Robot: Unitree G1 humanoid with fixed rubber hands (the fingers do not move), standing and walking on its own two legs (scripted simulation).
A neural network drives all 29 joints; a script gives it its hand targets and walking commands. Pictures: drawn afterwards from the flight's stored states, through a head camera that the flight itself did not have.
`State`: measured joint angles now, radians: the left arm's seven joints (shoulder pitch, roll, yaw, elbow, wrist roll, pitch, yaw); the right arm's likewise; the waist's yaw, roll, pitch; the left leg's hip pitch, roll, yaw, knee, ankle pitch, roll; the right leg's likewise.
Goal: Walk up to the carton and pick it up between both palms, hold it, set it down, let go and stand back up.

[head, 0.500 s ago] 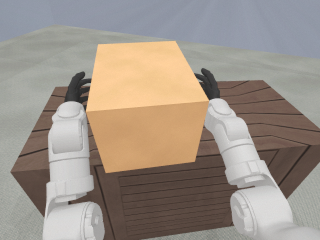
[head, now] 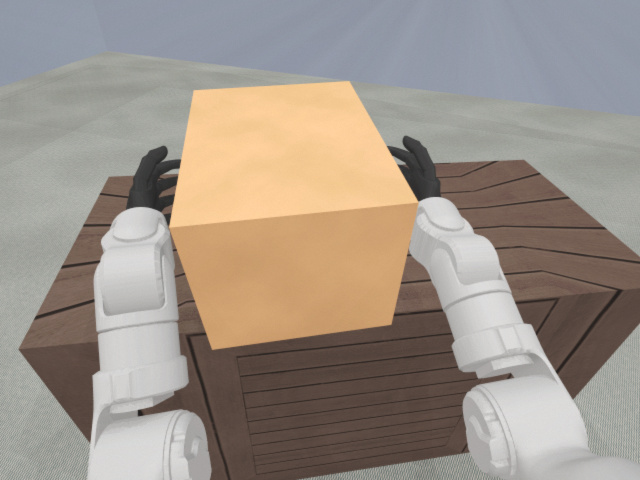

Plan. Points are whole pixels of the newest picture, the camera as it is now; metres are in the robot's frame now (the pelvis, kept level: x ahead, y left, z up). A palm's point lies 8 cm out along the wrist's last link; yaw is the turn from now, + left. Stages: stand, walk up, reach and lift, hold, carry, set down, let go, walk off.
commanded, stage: hold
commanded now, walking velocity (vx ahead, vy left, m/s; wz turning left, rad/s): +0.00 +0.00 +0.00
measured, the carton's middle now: (287, 201) +0.43 +0.01 +0.19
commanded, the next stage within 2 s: none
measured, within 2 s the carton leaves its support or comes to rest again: neither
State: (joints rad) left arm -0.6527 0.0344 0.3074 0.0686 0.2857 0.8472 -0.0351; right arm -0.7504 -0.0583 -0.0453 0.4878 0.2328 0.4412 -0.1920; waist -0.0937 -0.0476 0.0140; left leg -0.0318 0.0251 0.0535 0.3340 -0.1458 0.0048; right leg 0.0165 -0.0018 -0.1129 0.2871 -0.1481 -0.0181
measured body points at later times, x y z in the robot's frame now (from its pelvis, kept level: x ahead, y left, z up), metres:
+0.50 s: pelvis +0.00 +0.00 +0.00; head -0.06 +0.02 +0.45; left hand +0.37 +0.17 +0.22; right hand +0.38 -0.15 +0.22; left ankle +0.04 +0.11 -0.75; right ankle +0.02 -0.10 -0.75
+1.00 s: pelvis +0.00 +0.00 +0.00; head -0.07 +0.03 +0.44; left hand +0.37 +0.17 +0.23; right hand +0.37 -0.15 +0.22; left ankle +0.04 +0.11 -0.75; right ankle +0.02 -0.10 -0.75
